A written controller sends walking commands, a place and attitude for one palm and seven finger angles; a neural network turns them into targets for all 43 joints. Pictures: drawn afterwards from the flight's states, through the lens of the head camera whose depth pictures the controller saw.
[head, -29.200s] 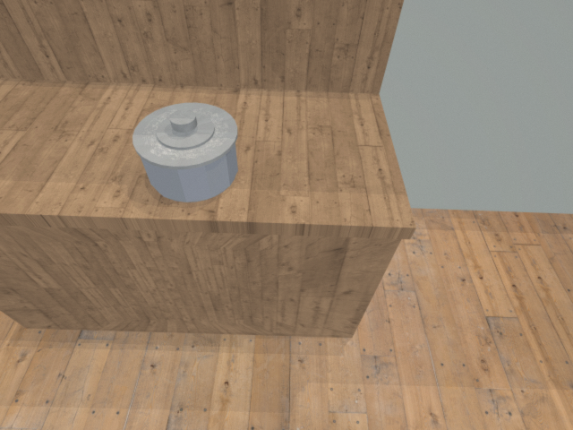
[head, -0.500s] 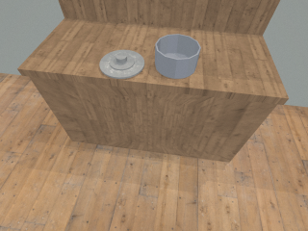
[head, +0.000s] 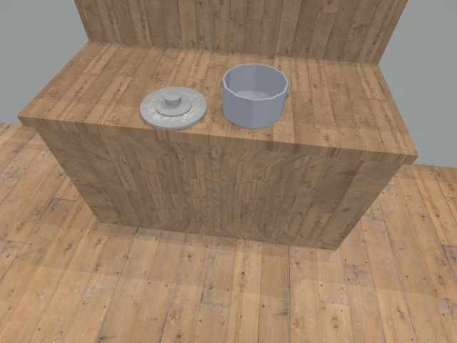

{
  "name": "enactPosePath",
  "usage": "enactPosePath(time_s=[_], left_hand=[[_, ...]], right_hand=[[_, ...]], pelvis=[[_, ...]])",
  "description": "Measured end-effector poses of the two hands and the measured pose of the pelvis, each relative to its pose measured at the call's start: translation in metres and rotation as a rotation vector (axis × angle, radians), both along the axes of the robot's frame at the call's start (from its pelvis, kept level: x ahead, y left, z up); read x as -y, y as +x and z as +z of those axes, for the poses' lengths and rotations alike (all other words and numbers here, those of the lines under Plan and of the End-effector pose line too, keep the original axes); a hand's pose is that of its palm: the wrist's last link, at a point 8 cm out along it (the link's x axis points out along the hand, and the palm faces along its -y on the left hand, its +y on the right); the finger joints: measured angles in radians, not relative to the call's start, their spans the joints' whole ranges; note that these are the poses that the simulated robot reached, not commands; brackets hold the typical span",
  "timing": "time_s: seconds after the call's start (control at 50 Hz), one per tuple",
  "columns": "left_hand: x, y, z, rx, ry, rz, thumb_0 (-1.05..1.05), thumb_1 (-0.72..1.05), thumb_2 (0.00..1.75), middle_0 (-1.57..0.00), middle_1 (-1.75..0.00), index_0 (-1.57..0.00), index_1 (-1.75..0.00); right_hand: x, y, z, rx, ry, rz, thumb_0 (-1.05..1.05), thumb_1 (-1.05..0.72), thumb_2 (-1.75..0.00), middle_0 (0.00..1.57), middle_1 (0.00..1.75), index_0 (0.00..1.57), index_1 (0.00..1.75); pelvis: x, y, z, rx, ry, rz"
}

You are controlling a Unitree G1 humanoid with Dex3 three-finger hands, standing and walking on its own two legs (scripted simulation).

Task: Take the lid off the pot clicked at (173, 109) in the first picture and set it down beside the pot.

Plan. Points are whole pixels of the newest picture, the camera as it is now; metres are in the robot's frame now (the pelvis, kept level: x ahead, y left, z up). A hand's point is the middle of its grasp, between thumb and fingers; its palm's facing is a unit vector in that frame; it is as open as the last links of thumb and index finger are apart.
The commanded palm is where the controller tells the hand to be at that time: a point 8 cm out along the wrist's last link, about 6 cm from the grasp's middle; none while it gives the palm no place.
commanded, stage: let the arm hang, fingers relaxed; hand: left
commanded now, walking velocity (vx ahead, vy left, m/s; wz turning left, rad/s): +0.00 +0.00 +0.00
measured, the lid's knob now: (172, 98) +0.76 +0.20 -0.03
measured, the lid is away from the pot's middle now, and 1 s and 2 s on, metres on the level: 0.25 0.25 0.25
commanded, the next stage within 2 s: look to check the result in 1.12 s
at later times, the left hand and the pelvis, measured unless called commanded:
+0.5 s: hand out of the picture +0.01 +0.17 -0.18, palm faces +0.04 -0.98 -0.19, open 7.3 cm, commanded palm none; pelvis +0.00 +0.00 +0.00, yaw +0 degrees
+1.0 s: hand out of the picture +0.00 +0.18 -0.18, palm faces +0.03 -0.98 -0.18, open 7.3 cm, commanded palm none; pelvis +0.00 +0.01 +0.00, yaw -1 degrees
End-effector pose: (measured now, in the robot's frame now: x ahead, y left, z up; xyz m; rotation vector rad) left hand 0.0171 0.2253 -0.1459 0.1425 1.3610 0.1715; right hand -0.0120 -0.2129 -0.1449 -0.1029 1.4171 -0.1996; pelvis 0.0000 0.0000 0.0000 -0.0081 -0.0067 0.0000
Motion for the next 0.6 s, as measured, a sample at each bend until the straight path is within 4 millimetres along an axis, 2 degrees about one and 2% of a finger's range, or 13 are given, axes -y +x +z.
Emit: enactPosePath(time_s=[0.28, 0.6], left_hand=[[0.001, -0.005, -0.001, -0.025, -0.004, 0.002, 0.0, 0.93, 0.9, -0.2, -0.3, -0.2, -0.3], [0.002, -0.015, -0.002, -0.055, -0.015, 0.008, 0.01, 0.93, 0.9, -0.2, -0.3, -0.2, -0.3]], right_hand=[[-0.009, -0.009, 0.0, -0.03, 0.015, -0.016, 0.01, -0.91, -0.9, 0.2, 0.3, 0.2, 0.3], [-0.014, -0.011, 0.0, -0.038, 0.015, -0.019, 0.01, -0.91, -0.9, 0.2, 0.3, 0.2, 0.3]], pelvis=[[-0.001, 0.002, 0.0, -0.001, -0.001, -0.004], [-0.004, 0.003, 0.001, -0.003, -0.001, -0.007]])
